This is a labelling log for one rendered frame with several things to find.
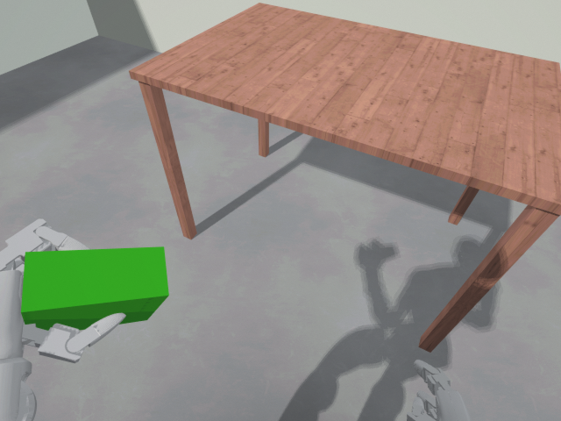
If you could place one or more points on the sponge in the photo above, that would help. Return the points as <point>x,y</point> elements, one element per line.
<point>79,287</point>

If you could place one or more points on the robot left hand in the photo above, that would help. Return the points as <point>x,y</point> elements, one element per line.
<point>61,342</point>

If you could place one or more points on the robot right hand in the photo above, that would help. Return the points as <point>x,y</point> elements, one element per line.
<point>449,405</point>

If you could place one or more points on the left robot forearm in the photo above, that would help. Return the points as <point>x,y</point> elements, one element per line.
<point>17,400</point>

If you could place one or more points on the table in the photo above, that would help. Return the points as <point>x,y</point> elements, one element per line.
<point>484,118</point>

